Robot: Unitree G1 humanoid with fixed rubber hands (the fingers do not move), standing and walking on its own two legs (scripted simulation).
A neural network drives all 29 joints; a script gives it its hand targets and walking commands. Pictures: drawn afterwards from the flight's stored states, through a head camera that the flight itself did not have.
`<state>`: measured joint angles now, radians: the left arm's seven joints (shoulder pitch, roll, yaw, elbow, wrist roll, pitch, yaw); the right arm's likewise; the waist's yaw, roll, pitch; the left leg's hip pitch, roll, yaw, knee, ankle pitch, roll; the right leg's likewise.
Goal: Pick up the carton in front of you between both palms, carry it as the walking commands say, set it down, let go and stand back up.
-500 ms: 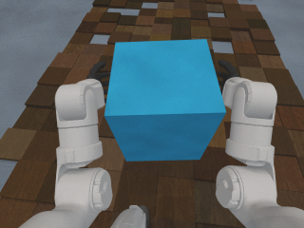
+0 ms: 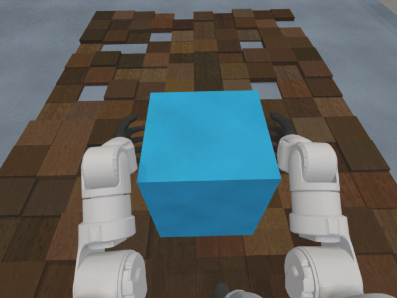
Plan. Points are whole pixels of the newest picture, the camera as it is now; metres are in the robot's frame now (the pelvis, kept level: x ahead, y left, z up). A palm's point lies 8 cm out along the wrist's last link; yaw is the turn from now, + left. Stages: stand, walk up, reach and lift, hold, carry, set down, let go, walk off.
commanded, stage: carry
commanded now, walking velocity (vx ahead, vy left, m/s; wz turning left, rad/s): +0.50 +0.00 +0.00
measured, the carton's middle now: (205, 169) +0.36 -0.01 +0.05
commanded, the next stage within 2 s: none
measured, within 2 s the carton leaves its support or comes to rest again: neither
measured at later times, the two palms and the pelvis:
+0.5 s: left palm (138, 75) +0.63 +0.14 +0.10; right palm (251, 71) +0.63 -0.16 +0.10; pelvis +0.32 +0.00 -0.01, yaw +0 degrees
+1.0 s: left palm (148, 23) +0.99 +0.15 +0.08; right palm (230, 21) +0.99 -0.15 +0.08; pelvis +0.64 +0.00 -0.04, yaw +1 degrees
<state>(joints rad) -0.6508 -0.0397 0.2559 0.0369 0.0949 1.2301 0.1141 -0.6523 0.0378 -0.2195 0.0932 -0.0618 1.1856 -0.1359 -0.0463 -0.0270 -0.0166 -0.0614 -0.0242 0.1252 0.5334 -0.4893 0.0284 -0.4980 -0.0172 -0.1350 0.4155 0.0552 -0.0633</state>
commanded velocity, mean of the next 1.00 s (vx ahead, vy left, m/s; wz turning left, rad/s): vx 0.50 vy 0.00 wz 0.00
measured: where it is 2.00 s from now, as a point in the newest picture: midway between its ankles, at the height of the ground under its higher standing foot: (186, 126)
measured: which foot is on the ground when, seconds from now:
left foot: down 0.00-0.02, up 0.04-0.52, down 0.54-1.00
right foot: up 0.00-0.00, down 0.02-0.52, up 0.54-1.00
